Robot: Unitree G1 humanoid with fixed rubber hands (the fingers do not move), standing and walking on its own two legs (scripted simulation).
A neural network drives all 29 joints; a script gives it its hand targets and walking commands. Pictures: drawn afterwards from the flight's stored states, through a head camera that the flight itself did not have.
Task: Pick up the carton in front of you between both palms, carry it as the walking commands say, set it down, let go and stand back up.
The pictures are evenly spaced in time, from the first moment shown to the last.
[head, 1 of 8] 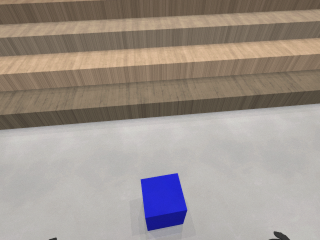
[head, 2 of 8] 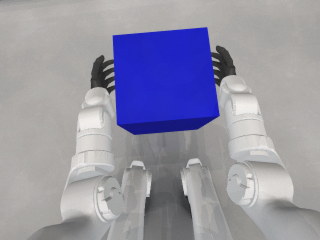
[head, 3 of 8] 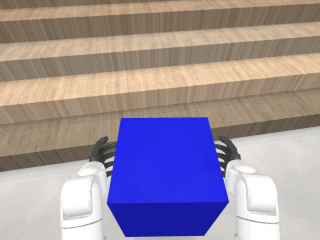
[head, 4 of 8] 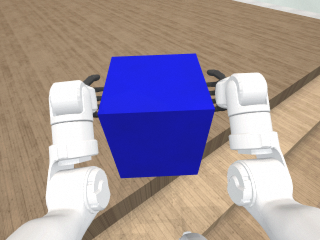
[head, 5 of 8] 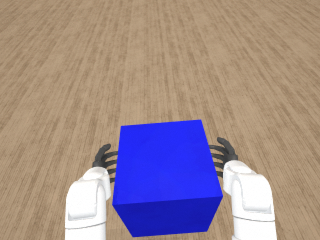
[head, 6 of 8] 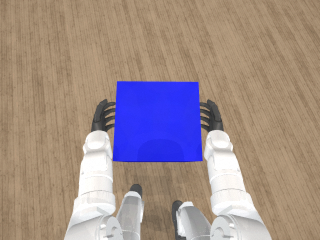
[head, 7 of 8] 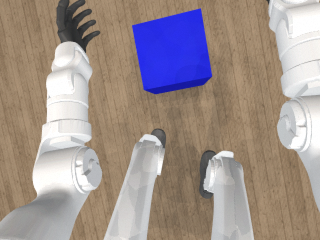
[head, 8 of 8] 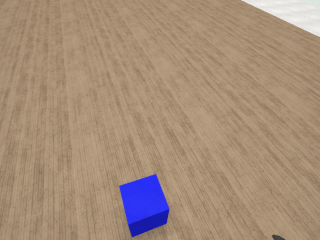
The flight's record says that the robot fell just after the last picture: no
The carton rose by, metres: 1.97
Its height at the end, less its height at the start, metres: +1.20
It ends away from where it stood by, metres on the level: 4.99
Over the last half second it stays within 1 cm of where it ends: yes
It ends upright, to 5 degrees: yes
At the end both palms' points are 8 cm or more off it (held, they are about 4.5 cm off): yes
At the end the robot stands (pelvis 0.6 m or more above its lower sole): yes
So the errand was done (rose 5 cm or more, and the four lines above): yes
